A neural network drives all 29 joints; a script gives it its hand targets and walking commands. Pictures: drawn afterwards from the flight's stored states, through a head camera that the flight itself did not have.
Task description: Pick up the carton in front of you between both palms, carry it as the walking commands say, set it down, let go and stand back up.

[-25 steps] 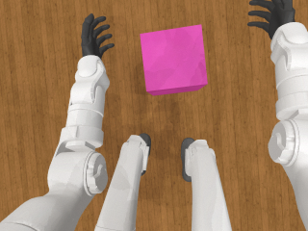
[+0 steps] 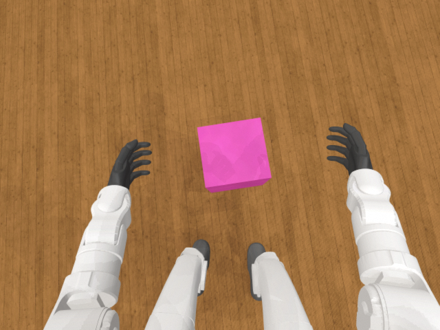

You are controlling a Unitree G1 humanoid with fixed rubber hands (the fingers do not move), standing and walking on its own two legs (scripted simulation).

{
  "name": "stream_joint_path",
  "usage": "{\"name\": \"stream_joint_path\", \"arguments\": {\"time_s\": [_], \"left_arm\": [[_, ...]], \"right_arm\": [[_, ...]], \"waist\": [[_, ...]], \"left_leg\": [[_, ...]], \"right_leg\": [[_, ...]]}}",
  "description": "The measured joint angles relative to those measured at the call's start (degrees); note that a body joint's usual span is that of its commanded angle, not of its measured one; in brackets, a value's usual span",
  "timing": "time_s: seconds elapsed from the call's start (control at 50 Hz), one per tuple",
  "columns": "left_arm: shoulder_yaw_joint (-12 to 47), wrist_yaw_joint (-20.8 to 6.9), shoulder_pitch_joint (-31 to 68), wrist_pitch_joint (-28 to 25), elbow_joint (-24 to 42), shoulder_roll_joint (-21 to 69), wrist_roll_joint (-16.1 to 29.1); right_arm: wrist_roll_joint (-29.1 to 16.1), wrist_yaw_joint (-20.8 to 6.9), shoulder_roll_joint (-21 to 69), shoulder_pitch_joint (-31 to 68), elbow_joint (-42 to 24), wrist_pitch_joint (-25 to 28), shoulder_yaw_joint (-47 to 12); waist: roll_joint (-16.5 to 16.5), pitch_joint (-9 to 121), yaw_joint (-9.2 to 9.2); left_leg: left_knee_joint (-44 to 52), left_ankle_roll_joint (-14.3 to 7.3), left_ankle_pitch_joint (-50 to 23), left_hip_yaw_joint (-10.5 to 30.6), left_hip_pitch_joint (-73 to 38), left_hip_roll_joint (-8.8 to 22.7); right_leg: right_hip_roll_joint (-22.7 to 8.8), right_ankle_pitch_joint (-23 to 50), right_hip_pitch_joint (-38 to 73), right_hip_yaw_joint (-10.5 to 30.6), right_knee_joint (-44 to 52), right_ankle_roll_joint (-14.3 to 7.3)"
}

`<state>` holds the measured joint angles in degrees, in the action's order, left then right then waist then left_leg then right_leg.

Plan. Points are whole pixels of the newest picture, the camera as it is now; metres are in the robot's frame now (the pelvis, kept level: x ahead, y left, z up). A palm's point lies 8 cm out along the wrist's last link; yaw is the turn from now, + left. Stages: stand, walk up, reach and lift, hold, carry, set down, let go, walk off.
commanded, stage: let go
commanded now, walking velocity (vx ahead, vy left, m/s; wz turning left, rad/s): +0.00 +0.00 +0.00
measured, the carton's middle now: (233, 159) +0.48 +0.01 -0.58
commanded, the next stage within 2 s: stand in 0.98 s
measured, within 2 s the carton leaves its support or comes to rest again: neither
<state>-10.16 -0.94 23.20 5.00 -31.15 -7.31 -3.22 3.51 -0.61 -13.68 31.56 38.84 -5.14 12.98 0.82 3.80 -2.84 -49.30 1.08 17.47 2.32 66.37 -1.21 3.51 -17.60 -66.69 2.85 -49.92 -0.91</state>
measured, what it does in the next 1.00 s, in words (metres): rises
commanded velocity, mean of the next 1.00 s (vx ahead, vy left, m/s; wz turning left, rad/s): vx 0.00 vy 0.00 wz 0.00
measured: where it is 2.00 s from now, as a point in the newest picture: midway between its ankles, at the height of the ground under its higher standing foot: (227, 279)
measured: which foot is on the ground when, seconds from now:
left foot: down 0.00-1.00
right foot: down 0.00-1.00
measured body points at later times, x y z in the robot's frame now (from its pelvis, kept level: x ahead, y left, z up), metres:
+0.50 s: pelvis +0.06 +0.02 +0.07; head +0.11 +0.01 +0.51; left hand +0.22 +0.26 -0.01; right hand +0.26 -0.21 -0.02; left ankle +0.03 +0.13 -0.67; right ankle +0.03 -0.10 -0.67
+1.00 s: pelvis +0.04 +0.01 +0.06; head +0.04 +0.01 +0.51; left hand +0.21 +0.26 +0.00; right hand +0.22 -0.22 -0.01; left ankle +0.03 +0.13 -0.67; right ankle +0.03 -0.10 -0.67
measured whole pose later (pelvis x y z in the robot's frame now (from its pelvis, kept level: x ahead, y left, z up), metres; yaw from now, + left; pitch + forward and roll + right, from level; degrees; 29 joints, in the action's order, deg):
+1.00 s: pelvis +0.04 +0.01 +0.06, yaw +1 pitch -5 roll +0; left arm -1.4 -1.0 -11.9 12.3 -22.4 -12.9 -1.1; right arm 0.7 -2.2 -12.7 -13.2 26.6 -6.1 1.8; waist 0.7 -5.1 0.0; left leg -28.4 -0.7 16.8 3.2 6.2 -2.0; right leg 1.3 -17.2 -5.4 2.1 -27.8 -0.3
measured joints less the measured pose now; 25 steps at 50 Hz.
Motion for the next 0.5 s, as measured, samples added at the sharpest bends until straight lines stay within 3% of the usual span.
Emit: {"name": "stream_joint_path", "arguments": {"time_s": [0.12,0.32,0.5], "left_arm": [[2.93,-1.6,-9.95,-2.48,0.42,-1.45,2.15],[7.13,-1.84,-27.71,-4.96,4.86,-2.38,3.88],[8.34,-2.72,-36.74,-3.83,6.4,-4.72,4.67]], "right_arm": [[-1.42,-0.65,0.27,-10.92,-1.87,2.77,-2.19],[-2.36,-1.07,1.43,-28.86,-5.64,5.83,-5.62],[-2.95,-1.8,1.7,-41.05,-10.41,4.56,-9.04]], "waist": [[0.42,0.43,-0.32],[0.68,-1.39,-0.2],[0.3,-4.04,1.51]], "left_leg": [[4.98,-0.73,0.02,-0.02,-10.98,-0.4],[14.78,-1.68,-0.88,0.4,-31.79,-1.14],[23.34,-1.85,-2.55,0.89,-49.74,-1.1]], "right_leg": [[-0.68,-0.06,11.3,0.2,5.35,0.46],[-1.91,0.5,32.43,0.14,15.25,0.85],[-2.35,2.09,50.55,-0.15,23.91,0.8]]}}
